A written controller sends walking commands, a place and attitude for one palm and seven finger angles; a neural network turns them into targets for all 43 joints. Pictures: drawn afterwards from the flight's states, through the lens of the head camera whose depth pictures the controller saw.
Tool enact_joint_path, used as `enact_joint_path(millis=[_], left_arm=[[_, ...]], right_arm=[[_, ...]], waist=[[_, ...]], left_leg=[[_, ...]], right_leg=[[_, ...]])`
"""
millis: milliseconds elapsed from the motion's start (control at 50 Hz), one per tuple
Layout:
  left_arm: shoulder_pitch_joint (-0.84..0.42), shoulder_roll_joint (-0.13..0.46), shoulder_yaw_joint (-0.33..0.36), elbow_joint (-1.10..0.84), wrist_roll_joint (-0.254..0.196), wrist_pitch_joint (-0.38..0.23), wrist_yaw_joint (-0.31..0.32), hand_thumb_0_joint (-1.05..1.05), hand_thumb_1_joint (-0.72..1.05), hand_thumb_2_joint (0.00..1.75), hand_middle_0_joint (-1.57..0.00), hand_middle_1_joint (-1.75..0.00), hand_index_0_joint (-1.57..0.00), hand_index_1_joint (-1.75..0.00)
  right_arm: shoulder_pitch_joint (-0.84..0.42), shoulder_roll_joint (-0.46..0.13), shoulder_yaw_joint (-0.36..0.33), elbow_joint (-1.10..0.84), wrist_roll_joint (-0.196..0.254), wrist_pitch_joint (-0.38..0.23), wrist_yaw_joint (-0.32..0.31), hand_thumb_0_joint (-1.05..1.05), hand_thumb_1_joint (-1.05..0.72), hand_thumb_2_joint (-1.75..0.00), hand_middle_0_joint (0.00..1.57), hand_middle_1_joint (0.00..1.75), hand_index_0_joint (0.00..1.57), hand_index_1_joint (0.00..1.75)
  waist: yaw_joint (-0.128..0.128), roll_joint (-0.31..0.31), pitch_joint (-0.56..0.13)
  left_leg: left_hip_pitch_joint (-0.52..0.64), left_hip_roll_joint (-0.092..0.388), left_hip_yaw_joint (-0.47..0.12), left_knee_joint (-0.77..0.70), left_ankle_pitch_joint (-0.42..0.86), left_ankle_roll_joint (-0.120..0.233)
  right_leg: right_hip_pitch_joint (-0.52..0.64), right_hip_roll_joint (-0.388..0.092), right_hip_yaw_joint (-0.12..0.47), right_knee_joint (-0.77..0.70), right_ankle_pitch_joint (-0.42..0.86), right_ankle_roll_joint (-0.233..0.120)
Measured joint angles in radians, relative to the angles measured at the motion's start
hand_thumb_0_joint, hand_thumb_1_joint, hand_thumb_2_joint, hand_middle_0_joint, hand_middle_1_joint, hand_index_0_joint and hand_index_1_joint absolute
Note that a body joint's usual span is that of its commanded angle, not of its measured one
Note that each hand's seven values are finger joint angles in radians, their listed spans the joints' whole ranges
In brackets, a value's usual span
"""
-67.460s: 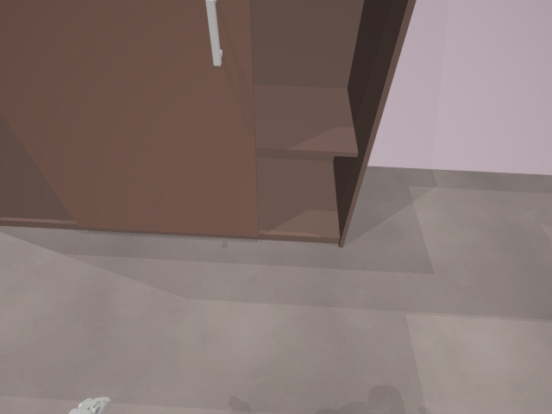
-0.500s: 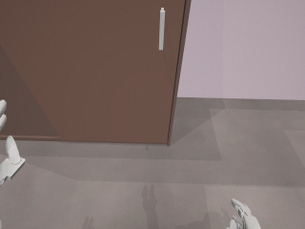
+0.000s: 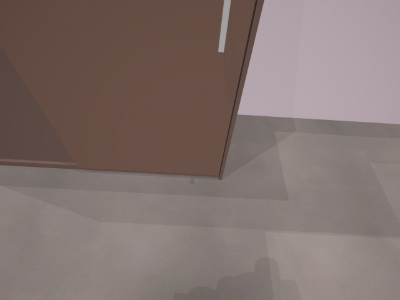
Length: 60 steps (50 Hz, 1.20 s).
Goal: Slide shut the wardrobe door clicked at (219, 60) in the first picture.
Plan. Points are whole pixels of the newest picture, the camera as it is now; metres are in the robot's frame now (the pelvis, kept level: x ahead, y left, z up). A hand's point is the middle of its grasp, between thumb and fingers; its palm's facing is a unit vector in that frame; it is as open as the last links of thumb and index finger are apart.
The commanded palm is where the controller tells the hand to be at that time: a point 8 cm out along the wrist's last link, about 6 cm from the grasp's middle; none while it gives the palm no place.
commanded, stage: let the arm hang, fingers relaxed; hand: left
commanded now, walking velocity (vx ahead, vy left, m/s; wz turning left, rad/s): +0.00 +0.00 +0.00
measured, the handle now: (223, 23) +0.79 -0.02 +0.15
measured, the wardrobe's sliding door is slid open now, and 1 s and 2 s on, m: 0.00 0.00 0.00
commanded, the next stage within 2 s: look to check the result in 0.74 s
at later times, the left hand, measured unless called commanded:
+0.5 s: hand out of the picture +0.09 +0.24 -0.15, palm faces -0.03 -0.95 -0.30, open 7.4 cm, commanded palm none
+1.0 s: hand out of the picture +0.12 +0.24 -0.15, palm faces -0.04 -0.94 -0.33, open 7.4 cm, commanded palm none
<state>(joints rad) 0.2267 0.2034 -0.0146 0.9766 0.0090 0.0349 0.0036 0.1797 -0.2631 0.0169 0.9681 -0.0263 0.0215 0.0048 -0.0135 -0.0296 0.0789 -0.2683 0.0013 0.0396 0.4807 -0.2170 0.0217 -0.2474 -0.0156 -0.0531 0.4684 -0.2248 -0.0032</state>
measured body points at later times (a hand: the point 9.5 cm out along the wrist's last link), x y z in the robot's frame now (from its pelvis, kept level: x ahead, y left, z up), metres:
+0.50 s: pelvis +0.01 +0.01 +0.01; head +0.03 +0.00 +0.46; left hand +0.09 +0.29 -0.13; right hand +0.06 -0.24 -0.15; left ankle +0.02 +0.10 -0.74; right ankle +0.02 -0.12 -0.74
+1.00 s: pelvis +0.03 +0.00 +0.01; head +0.06 +0.00 +0.46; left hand +0.12 +0.29 -0.12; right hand +0.11 -0.30 -0.13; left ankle +0.02 +0.10 -0.74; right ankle +0.02 -0.12 -0.74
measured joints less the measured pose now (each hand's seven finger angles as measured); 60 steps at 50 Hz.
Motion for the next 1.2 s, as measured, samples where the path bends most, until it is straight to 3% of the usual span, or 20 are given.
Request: enact_joint_path(millis=[120, 380, 620, 880, 1200], left_arm=[[0.024, 0.038, 0.011, 0.126, -0.002, -0.015, -0.002, 0.0, 0.95, 0.9, -0.2, -0.3, -0.2, -0.3], [-0.058, 0.071, 0.022, 0.179, -0.002, -0.033, 0.006, 0.01, 0.91, 0.9, -0.2, -0.3, -0.2, -0.3], [-0.149, 0.069, 0.022, 0.14, 0.001, -0.05, -0.003, 0.01, 0.9, 0.9, -0.2, -0.3, -0.2, -0.3], [-0.152, 0.111, 0.024, 0.149, 0.0, -0.05, -0.008, 0.01, 0.9, 0.9, -0.2, -0.3, -0.2, -0.3], [-0.15, 0.128, 0.021, 0.159, -0.002, -0.049, -0.008, 0.01, 0.9, 0.9, -0.2, -0.3, -0.2, -0.3]], right_arm=[[0.053, 0.023, -0.007, 0.095, 0.004, 0.005, -0.012, 0.01, -0.91, -0.9, 0.2, 0.3, 0.2, 0.3], [0.026, 0.037, -0.011, 0.148, 0.007, -0.013, -0.012, 0.01, -0.91, -0.9, 0.2, 0.3, 0.21, 0.3], [-0.05, -0.011, -0.017, 0.141, 0.005, -0.031, -0.006, 0.01, -0.91, -0.9, 0.2, 0.3, 0.21, 0.3], [-0.085, -0.073, -0.02, 0.141, 0.007, -0.03, -0.006, 0.01, -0.91, -0.9, 0.2, 0.3, 0.21, 0.3], [-0.095, -0.079, -0.01, 0.138, 0.009, -0.025, -0.005, 0.01, -0.91, -0.9, 0.2, 0.3, 0.21, 0.3]], waist=[[0.013, 0.011, 0.011], [0.005, 0.052, -0.015], [-0.005, 0.043, -0.032], [-0.005, 0.034, -0.019], [0.0, 0.044, -0.014]], left_leg=[[0.029, 0.003, -0.001, -0.044, 0.017, 0.002], [0.089, -0.018, 0.017, -0.106, 0.035, 0.017], [0.118, -0.025, 0.018, -0.148, 0.048, 0.016], [0.14, -0.014, 0.01, -0.176, 0.05, 0.002], [0.16, 0.0, 0.001, -0.192, 0.046, -0.013]], right_leg=[[0.043, 0.006, -0.002, -0.075, 0.035, 0.003], [0.082, -0.014, 0.017, -0.102, 0.04, 0.019], [0.101, -0.019, 0.018, -0.121, 0.04, 0.021], [0.127, -0.007, 0.01, -0.156, 0.043, 0.01], [0.153, 0.008, 0.002, -0.18, 0.041, -0.003]])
